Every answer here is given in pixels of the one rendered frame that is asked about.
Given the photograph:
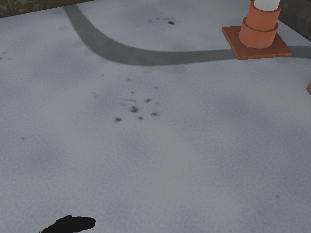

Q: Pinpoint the left robot hand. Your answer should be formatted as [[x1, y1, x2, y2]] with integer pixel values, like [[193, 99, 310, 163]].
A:
[[39, 215, 96, 233]]

